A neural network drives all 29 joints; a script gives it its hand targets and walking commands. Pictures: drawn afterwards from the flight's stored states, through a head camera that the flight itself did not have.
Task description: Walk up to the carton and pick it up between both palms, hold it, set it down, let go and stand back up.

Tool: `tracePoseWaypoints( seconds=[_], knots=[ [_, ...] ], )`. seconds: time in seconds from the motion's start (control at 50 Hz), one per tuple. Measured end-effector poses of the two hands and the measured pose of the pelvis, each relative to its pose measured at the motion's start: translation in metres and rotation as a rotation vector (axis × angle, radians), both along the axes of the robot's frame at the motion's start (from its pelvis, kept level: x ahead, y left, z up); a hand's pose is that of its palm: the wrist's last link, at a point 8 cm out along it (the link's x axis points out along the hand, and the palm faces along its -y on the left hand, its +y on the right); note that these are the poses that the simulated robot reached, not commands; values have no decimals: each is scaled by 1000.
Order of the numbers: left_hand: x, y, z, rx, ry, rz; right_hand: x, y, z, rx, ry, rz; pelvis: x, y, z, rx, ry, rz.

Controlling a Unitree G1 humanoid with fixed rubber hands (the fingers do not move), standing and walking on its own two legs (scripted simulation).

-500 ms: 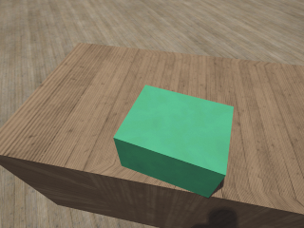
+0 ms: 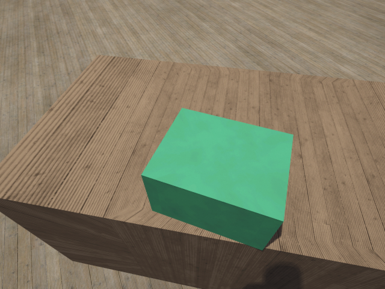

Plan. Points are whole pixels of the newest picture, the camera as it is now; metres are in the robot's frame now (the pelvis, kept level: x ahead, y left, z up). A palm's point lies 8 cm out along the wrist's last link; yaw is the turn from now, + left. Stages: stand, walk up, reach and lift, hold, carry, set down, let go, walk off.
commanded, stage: stand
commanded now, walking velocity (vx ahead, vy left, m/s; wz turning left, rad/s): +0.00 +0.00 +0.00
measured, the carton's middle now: (219, 174) +0.38 -0.05 -0.01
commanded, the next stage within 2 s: walk up in 0.46 s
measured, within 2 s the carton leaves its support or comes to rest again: neither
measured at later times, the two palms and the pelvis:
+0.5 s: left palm out of the picture -0.03 +0.19 -0.15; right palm out of the picture -0.03 -0.20 -0.15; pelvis +0.00 +0.00 +0.00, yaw +0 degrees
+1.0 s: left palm out of the picture +0.02 +0.23 -0.15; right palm out of the picture -0.02 -0.24 -0.15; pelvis -0.01 +0.00 -0.01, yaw -6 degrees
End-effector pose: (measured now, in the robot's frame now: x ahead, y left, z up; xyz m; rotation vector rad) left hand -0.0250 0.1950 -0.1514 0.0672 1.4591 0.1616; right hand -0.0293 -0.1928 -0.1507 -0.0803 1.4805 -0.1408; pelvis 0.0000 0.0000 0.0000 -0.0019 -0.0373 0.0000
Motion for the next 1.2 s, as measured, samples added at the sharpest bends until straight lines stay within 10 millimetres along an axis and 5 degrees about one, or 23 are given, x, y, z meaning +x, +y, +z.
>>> tracePoseWaypoints(
  seconds=[0.72, 0.96, 1.2],
  knots=[
    [-6, -8, 0, -1, -6, -8, 1, -14, 0, -23, -28, -18, -3, -6, -2, -3, 5, -23],
    [34, 26, 2, 70, -134, -104, 14, -42, 2, -109, -158, -56, -12, 1, -9, 4, 2, -94],
    [77, 47, 11, 117, -263, -219, -3, -50, -1, -130, -201, -90, -26, 7, -16, 20, -8, -155]
  ],
)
